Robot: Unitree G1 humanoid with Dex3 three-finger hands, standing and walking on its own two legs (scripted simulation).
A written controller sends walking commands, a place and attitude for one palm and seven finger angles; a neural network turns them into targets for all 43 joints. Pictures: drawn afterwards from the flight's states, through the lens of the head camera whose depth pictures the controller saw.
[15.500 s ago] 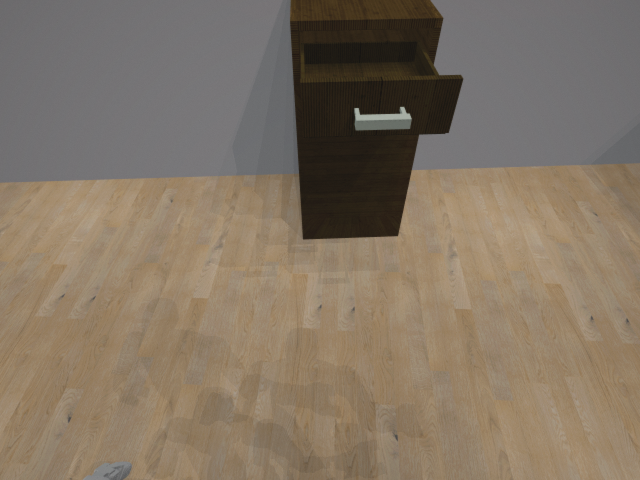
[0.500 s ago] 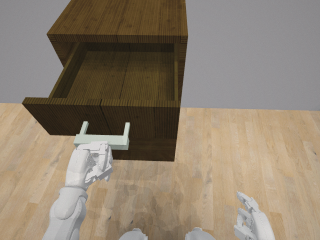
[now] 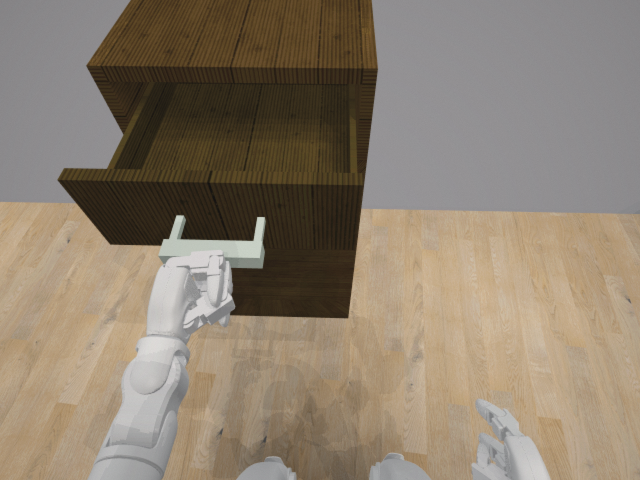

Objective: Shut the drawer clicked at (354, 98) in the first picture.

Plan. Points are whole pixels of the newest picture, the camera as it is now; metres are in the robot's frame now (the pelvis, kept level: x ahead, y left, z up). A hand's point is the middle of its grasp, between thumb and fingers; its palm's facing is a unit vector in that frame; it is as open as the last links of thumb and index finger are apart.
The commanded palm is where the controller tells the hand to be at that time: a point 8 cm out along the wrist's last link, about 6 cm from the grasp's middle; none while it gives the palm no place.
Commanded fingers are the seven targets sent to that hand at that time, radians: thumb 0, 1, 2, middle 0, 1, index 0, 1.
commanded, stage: push the drawer shut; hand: left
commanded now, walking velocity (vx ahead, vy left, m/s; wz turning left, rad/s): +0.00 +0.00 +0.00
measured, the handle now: (216, 238) +0.40 +0.15 +0.06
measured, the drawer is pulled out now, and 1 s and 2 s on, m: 0.20 0.06 0.00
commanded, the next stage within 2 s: pull the fist back off the drawer in 1.90 s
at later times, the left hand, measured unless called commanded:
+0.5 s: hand (235, 250) +0.38 +0.13 +0.05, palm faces -0.01 -1.00 -0.06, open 2.9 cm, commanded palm +0.38 +0.18 +0.06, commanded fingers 0.00 0.90 0.90 -1.40 -1.60 -1.40 -1.60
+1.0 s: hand (240, 208) +0.45 +0.13 +0.05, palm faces -0.01 -1.00 -0.04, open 3.0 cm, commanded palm +0.44 +0.19 +0.06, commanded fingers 0.00 0.90 0.90 -1.40 -1.60 -1.40 -1.60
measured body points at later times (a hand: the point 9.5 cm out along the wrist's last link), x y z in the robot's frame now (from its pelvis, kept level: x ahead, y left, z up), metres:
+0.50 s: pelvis -0.01 -0.01 +0.00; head +0.07 -0.02 +0.44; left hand +0.38 +0.18 +0.06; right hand +0.11 -0.26 -0.12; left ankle +0.00 +0.10 -0.69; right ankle +0.03 -0.10 -0.69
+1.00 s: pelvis -0.01 +0.00 -0.01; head +0.09 -0.01 +0.43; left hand +0.45 +0.18 +0.06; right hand +0.04 -0.27 -0.13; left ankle +0.00 +0.10 -0.69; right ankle +0.03 -0.10 -0.69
